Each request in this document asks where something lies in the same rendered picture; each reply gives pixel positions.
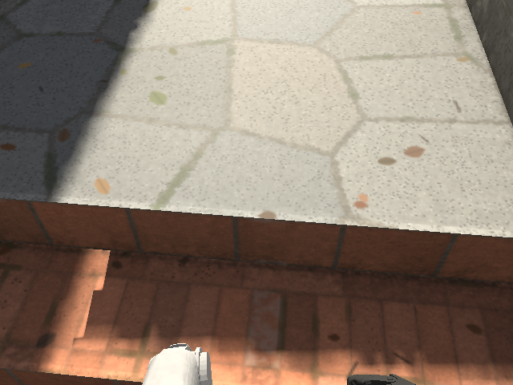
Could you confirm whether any robot left thigh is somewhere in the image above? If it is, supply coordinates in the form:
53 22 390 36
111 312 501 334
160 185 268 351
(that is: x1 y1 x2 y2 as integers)
142 346 212 385

